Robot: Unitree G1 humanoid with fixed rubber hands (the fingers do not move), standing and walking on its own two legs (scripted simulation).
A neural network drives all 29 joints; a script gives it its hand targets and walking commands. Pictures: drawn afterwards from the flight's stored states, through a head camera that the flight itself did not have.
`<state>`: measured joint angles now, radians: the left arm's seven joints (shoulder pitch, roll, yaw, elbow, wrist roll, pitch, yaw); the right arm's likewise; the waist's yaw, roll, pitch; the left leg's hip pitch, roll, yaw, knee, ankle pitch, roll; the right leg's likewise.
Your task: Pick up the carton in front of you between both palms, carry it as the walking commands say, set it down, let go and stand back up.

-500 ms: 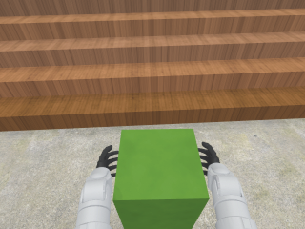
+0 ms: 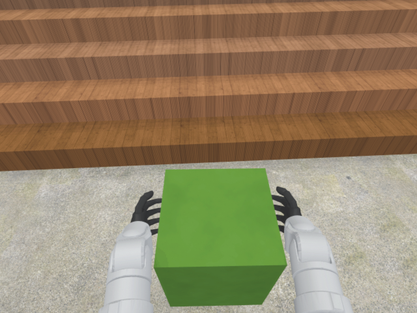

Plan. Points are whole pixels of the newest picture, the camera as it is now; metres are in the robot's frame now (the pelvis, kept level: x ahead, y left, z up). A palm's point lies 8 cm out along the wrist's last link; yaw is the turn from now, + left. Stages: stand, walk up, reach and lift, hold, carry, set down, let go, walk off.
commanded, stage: reach and lift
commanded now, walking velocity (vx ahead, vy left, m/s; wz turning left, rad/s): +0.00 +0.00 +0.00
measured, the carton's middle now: (215, 240) +0.30 +0.00 -0.04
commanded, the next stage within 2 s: hold in 0.42 s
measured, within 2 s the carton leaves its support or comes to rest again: neither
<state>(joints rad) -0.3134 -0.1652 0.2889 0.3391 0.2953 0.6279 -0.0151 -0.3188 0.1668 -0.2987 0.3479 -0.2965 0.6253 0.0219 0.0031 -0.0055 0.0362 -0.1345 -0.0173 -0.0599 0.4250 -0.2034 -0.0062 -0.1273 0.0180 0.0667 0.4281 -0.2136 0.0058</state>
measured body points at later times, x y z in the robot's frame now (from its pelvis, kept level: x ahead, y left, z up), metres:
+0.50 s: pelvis +0.01 +0.00 +0.00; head -0.02 +0.00 +0.45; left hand +0.31 +0.15 +0.04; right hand +0.31 -0.15 +0.04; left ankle +0.02 +0.12 -0.74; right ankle +0.02 -0.13 -0.74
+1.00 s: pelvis +0.00 +0.00 +0.00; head -0.04 -0.01 +0.45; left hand +0.31 +0.15 +0.05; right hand +0.31 -0.15 +0.05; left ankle +0.02 +0.12 -0.74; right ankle +0.01 -0.13 -0.74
